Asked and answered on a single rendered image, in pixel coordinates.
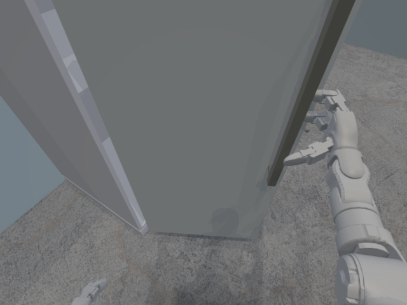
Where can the fridge door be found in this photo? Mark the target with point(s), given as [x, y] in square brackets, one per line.
[196, 96]

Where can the handle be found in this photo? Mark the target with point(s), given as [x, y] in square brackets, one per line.
[330, 34]

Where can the robot right hand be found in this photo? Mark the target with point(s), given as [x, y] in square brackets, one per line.
[342, 129]

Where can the right robot forearm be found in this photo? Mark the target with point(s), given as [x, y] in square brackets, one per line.
[358, 224]

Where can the right robot upper arm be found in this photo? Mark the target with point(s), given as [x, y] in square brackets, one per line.
[370, 280]

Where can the robot left hand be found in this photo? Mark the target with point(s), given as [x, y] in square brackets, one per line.
[90, 293]

